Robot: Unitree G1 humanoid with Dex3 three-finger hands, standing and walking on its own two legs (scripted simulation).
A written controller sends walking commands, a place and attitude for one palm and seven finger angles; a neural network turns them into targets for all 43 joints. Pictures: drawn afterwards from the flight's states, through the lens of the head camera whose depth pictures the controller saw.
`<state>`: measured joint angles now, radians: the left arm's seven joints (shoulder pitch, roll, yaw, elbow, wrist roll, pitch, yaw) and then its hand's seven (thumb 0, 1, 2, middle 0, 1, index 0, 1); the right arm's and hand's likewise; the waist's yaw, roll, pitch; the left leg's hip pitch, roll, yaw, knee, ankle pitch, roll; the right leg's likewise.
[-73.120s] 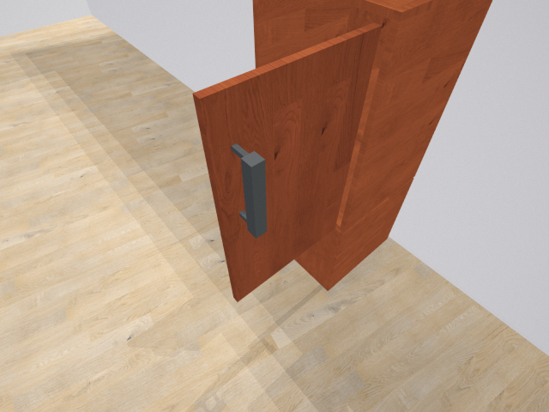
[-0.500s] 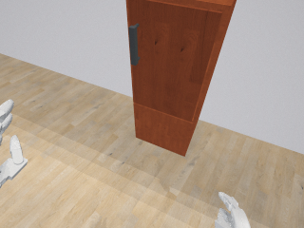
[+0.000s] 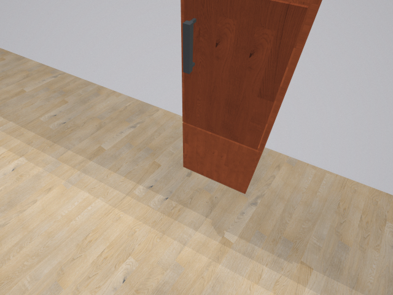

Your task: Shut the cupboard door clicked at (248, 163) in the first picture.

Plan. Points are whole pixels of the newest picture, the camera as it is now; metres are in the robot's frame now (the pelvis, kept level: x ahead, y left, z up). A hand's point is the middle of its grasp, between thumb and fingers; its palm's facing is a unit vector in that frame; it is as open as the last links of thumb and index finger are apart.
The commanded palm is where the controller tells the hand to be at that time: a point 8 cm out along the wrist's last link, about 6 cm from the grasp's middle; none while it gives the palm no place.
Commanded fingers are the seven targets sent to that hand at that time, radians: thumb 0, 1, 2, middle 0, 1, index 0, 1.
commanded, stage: let the arm hang, fingers relaxed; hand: left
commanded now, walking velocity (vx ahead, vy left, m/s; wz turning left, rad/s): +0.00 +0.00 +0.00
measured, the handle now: (190, 46) +0.88 +0.07 +0.06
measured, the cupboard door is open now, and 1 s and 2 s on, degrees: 0 0 0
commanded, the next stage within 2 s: look to check the result in 0.58 s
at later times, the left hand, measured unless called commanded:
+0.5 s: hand out of the picture -0.01 +0.16 -0.18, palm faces +0.02 -0.99 -0.14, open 7.4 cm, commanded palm none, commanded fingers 0.00 0.90 0.90 -0.20 -0.30 -0.20 -0.30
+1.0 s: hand out of the picture -0.01 +0.18 -0.18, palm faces +0.01 -0.98 -0.18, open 7.4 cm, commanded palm none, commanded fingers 0.00 0.90 0.90 -0.20 -0.30 -0.20 -0.30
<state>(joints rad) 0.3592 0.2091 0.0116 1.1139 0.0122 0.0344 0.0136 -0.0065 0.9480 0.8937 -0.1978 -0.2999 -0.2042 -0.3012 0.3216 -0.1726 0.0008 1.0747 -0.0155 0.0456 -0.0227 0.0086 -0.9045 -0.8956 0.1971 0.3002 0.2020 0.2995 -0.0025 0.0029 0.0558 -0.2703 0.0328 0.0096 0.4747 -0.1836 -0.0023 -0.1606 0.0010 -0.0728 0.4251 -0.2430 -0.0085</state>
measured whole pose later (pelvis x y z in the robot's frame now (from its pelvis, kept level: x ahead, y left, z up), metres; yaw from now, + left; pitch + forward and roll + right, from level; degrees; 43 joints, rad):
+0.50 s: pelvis +0.00 +0.01 +0.00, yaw -1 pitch -2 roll +0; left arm 0.33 0.10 0.00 1.13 0.02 0.00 0.03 0.00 0.91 0.89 -0.20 -0.30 -0.20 -0.30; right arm 0.33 -0.10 0.00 1.12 -0.01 0.02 -0.03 0.00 -0.91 -0.90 0.20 0.30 0.20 0.30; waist -0.01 0.00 0.00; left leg -0.24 0.01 0.04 0.45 -0.18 0.02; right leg -0.16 -0.03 -0.04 0.44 -0.25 0.01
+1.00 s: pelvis +0.02 +0.01 +0.00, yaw -1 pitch -2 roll +0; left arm 0.33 0.14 0.01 1.15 0.01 0.00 0.03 0.00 0.91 0.89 -0.19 -0.30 -0.20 -0.30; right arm 0.30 -0.13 0.00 1.12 -0.01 0.02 -0.03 0.00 -0.91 -0.90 0.20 0.30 0.20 0.30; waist -0.01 0.01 0.03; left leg -0.22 0.01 0.04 0.44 -0.19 0.01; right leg -0.13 -0.02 -0.04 0.41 -0.26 0.01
